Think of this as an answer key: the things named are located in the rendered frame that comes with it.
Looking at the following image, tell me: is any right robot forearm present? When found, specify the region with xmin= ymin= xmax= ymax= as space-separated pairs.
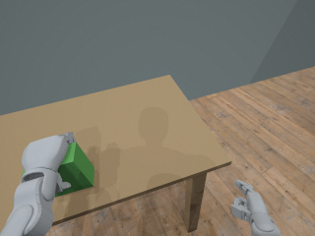
xmin=250 ymin=212 xmax=281 ymax=236

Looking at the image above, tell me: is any robot right hand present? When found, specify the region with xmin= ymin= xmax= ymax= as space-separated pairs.
xmin=231 ymin=179 xmax=268 ymax=223

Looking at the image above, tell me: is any table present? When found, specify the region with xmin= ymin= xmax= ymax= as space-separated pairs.
xmin=0 ymin=75 xmax=232 ymax=233

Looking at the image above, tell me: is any robot left hand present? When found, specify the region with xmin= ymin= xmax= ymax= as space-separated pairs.
xmin=22 ymin=132 xmax=77 ymax=194

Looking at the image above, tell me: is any sponge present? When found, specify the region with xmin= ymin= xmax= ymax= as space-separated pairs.
xmin=22 ymin=142 xmax=95 ymax=198

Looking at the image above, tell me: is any left robot forearm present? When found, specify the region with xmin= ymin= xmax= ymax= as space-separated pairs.
xmin=0 ymin=168 xmax=58 ymax=236

